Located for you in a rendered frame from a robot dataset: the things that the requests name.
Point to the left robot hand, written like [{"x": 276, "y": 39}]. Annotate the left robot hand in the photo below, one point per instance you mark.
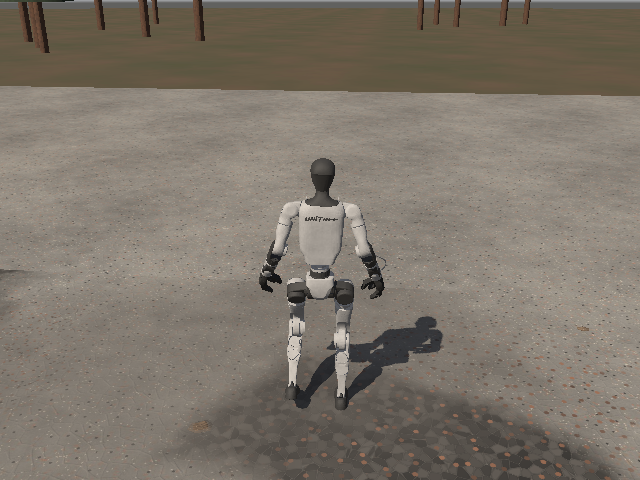
[{"x": 263, "y": 281}]

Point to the robot left forearm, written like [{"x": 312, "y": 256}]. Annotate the robot left forearm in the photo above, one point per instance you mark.
[{"x": 271, "y": 262}]

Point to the robot head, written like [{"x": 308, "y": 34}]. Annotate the robot head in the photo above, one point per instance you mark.
[{"x": 322, "y": 174}]

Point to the right robot hand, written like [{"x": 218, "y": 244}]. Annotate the right robot hand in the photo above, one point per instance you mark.
[{"x": 372, "y": 284}]

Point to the robot right foot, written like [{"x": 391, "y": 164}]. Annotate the robot right foot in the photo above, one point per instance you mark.
[{"x": 341, "y": 403}]

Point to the robot right forearm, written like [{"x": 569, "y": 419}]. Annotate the robot right forearm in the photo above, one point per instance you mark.
[{"x": 371, "y": 265}]

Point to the robot left upper arm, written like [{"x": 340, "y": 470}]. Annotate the robot left upper arm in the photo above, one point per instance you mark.
[{"x": 290, "y": 210}]

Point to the robot right upper arm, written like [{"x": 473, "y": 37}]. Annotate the robot right upper arm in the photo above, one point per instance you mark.
[{"x": 353, "y": 213}]

